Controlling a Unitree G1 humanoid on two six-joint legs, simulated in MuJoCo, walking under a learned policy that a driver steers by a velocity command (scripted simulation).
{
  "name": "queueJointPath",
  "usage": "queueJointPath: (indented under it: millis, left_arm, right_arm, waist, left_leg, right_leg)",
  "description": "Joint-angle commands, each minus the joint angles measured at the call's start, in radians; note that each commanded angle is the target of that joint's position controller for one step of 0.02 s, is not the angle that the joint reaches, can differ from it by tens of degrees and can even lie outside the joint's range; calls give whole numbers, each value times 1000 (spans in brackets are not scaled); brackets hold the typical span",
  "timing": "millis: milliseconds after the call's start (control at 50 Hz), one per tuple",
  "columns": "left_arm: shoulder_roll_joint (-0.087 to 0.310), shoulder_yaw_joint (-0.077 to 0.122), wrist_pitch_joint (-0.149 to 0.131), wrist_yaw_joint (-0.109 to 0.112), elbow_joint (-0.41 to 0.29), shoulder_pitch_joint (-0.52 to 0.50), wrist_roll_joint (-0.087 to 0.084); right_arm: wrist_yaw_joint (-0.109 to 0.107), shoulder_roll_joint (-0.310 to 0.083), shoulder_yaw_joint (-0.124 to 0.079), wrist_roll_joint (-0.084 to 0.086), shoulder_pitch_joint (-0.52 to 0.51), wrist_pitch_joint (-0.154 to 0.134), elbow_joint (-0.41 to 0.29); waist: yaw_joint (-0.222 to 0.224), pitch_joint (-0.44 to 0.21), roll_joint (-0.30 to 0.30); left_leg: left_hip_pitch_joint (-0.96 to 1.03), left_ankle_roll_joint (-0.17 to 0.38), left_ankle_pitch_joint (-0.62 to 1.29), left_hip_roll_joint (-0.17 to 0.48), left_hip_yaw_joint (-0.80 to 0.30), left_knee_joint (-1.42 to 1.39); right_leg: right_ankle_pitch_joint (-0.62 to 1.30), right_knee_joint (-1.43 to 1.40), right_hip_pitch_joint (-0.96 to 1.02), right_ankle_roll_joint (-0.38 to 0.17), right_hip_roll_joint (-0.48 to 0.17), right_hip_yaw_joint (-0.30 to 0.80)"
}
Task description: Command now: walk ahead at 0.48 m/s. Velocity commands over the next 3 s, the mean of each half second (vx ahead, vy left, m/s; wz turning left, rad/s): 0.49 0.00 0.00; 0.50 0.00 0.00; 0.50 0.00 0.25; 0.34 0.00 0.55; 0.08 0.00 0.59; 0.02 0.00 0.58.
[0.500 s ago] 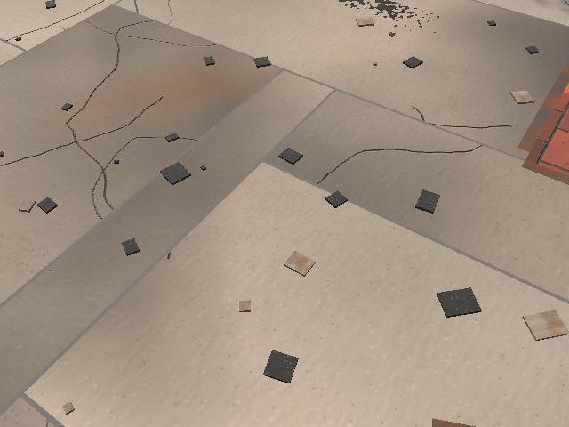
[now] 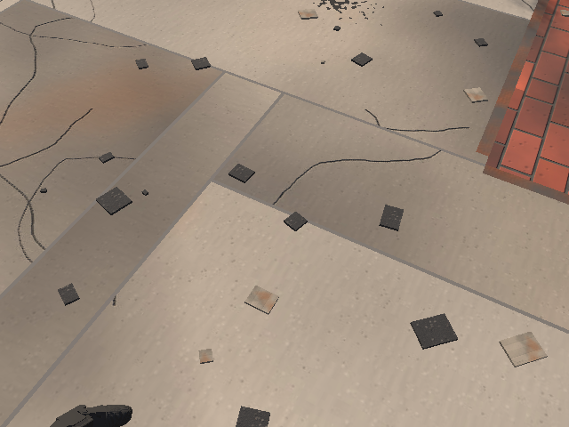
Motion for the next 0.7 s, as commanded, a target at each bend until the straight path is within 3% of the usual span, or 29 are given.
queueJointPath:
  millis: [20, 60, 80, 100, 120, 140, 160, 180, 200, 220, 240, 260, 300, 340, 380, 440, 500, 540, 580, 620, 640, 660, 680, 700]
  left_arm:
    - [48, 4, -28, -22, -117, -176, -7]
    - [68, 9, -32, -31, -120, -170, -6]
    - [88, 17, -32, -29, -112, -133, -3]
    - [117, 32, -31, -23, -91, -52, 0]
    - [159, 54, -27, -12, -45, 108, 0]
    - [217, 71, -20, 3, -4, 299, 11]
    - [297, 84, -21, -1, 19, 346, 17]
    - [188, 60, -19, 2, 21, 354, 8]
    - [158, 46, -17, 9, 22, 276, 6]
    - [144, 39, -16, 10, 19, 209, 8]
    - [123, 33, -18, 7, 19, 161, 16]
    - [103, 27, -24, 5, 19, 134, 28]
    - [101, 29, -38, 2, 34, 119, 19]
    - [122, 34, -48, 4, 60, 126, 12]
    - [140, 38, -46, 13, 81, 151, 14]
    - [159, 39, -36, 22, 102, 186, 8]
    - [187, 44, -26, 24, 139, 258, -2]
    - [193, 46, -13, 26, 161, 283, -6]
    - [201, 49, 0, 32, 177, 290, -8]
    - [215, 53, 12, 37, 182, 271, -6]
    - [208, 49, 19, 38, 181, 254, -4]
    - [167, 31, 20, 42, 168, 260, 11]
    - [60, -4, 2, 34, 140, 375, 15]
    - [80, -4, -20, 28, 157, 359, 8]
  right_arm:
    - [-8, -184, -47, 8, 39, 3, -24]
    - [-12, -197, -54, 11, 36, 12, -18]
    - [-14, -210, -59, 10, 28, 15, -19]
    - [-17, -224, -64, 9, 18, 20, -21]
    - [-20, -217, -59, 5, 2, 27, -27]
    - [-25, -181, -43, -14, 4, 25, -52]
    - [-11, -26, 2, -14, 155, 4, -72]
    - [-4, -133, -20, 12, 76, -20, -58]
    - [1, -185, -38, 40, -46, -33, -102]
    - [-1, -175, -33, 35, -108, -41, -120]
    - [-3, -163, -36, 15, -134, -41, -123]
    - [-2, -154, -40, 9, -107, -31, -116]
    - [-4, -115, -33, 7, -64, -9, -102]
    - [-8, -100, -30, -2, -105, 6, -119]
    - [-9, -94, -26, -9, -185, 6, -145]
    - [2, -72, -17, -7, -299, -8, -171]
    - [17, -71, -13, 4, -399, -18, -201]
    - [28, -84, -17, 8, -441, -22, -223]
    - [38, -100, -22, 6, -450, -25, -237]
    - [40, -127, -35, 4, -378, -27, -224]
    - [35, -157, -54, 2, -256, -27, -189]
    - [25, -212, -78, -3, -88, -24, -147]
    - [19, -321, -103, -23, 15, -18, -133]
    - [23, -251, -86, -8, 47, -14, -125]
  waist:
    - [-5, 103, 114]
    - [23, 86, 126]
    - [51, 50, 142]
    - [100, -15, 161]
    - [187, -121, 153]
    - [257, -278, 84]
    - [164, -440, -212]
    - [220, -436, -156]
    - [211, -243, -113]
    - [178, -150, -16]
    - [144, -82, 21]
    - [104, -71, -4]
    - [70, -59, -20]
    - [63, -12, -13]
    - [83, 20, -2]
    - [126, 39, 5]
    - [170, 48, 7]
    - [177, 56, 2]
    - [164, 49, -7]
    - [115, 3, -29]
    - [47, -72, -21]
    - [-20, -205, 17]
    - [5, -364, 245]
    - [-15, -428, 307]
  left_leg:
    - [-22, 134, 337, 282, -123, -41]
    - [37, 119, 472, 304, -121, 13]
    - [58, 109, 638, 302, -114, 70]
    - [66, 98, 834, 290, -98, 174]
    - [12, 71, 930, 247, -59, 362]
    - [-220, 41, 667, 207, -47, 653]
    - [-634, -27, -146, 0, -61, 1031]
    - [-746, -20, -274, 13, -189, 1144]
    - [-817, -12, -204, 66, -159, 1157]
    - [-791, -10, -111, 117, -127, 1107]
    - [-757, -18, -56, 147, -114, 1046]
    - [-692, -22, -16, 175, -124, 1013]
    - [-635, -42, 2, 189, -113, 961]
    - [-662, -65, 42, 201, -100, 884]
    - [-708, -81, 157, 206, -93, 766]
    - [-671, -76, 341, 175, -60, 538]
    - [-651, -68, 402, 146, -44, 416]
    - [-680, -49, 367, 138, -55, 367]
    - [-678, -22, 288, 127, -56, 333]
    - [-563, 8, 212, 91, -24, 308]
    - [-393, 35, 216, 58, 9, 284]
    - [-119, 78, 248, 120, -49, 324]
    - [289, 234, 104, 380, -489, 294]
    - [349, 279, -24, 438, -771, 133]
  right_leg:
    - [-4, -80, -24, -23, 28, -21]
    - [-74, -114, 16, -55, 45, -27]
    - [-114, -119, 85, -73, 69, -43]
    - [-141, -121, 207, -98, 102, -68]
    - [-108, -144, 433, -133, 118, -86]
    - [-97, -80, 789, -192, -42, 86]
    - [-344, -161, 1149, -365, -303, 609]
    - [-475, -294, 1115, -347, -303, 743]
    - [-435, -322, 970, -299, -266, 575]
    - [-325, -345, 812, -275, -228, 454]
    - [-216, -375, 681, -265, -189, 369]
    - [-156, -405, 600, -260, -159, 310]
    - [-107, -460, 516, -276, -139, 245]
    - [-70, -499, 455, -282, -133, 183]
    - [-51, -516, 456, -275, -116, 135]
    - [-41, -516, 465, -234, -74, 56]
    - [-75, -498, 533, -223, -102, 56]
    - [-64, -463, 617, -214, -138, 69]
    - [-12, -415, 692, -197, -170, 83]
    - [176, -319, 729, -173, -168, 75]
    - [316, -170, 706, -149, -126, 37]
    - [239, 63, 577, -116, -73, -4]
    - [-154, 465, 166, -38, 79, -55]
    - [-645, 621, 1, -32, 136, 77]
Next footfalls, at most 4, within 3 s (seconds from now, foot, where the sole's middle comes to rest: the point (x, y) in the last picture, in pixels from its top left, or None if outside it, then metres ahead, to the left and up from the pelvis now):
0.14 right None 0.27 -0.13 -0.78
0.66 left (213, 393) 0.57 0.11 -0.78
1.20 right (299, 278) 0.87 -0.13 -0.78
1.72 left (194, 214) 1.11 0.16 -0.78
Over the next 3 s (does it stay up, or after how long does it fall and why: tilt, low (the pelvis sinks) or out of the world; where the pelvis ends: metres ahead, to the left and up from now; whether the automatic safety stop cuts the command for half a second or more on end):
stays up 1.15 0.12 0.00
